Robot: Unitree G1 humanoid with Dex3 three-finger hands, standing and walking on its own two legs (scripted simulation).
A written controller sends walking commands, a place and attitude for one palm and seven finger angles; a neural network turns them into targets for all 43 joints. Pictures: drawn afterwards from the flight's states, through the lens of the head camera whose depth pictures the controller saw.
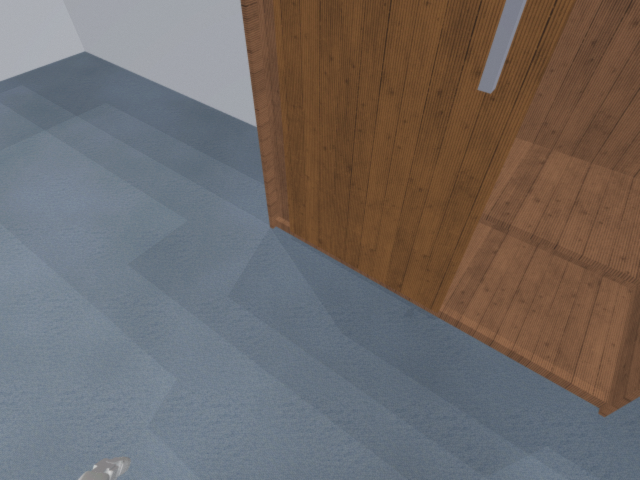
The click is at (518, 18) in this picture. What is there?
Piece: wardrobe's sliding door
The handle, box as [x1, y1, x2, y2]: [477, 0, 526, 93]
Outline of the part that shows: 526,0 506,0 477,89 490,93 495,87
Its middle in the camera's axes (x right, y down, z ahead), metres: +0.34 -0.37 +0.70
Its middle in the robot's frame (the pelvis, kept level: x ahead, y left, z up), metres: +0.81 -0.30 +0.21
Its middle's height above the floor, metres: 0.98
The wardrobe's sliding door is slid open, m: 0.55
